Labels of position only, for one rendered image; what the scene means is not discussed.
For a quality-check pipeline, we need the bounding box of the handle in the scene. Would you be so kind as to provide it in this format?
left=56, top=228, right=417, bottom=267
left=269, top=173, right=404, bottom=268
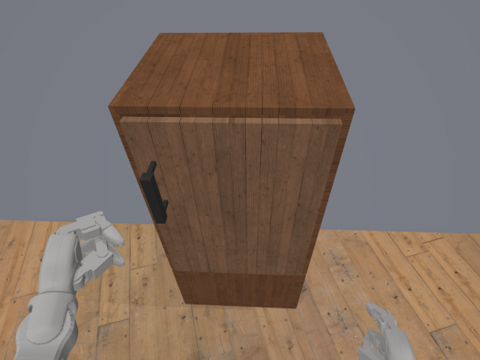
left=139, top=161, right=168, bottom=224

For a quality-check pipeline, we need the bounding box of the cupboard door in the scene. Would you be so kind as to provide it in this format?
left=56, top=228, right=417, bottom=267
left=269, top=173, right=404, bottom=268
left=120, top=116, right=342, bottom=276

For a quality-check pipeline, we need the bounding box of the right robot hand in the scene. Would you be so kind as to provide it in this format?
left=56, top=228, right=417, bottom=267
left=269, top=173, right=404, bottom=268
left=358, top=302, right=416, bottom=360

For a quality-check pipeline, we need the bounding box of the left robot hand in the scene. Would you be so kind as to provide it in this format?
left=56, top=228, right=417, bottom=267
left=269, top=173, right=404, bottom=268
left=38, top=211, right=125, bottom=295

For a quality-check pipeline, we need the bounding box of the robot left forearm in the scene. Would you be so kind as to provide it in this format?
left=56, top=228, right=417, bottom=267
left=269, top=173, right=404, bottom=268
left=13, top=291, right=78, bottom=360

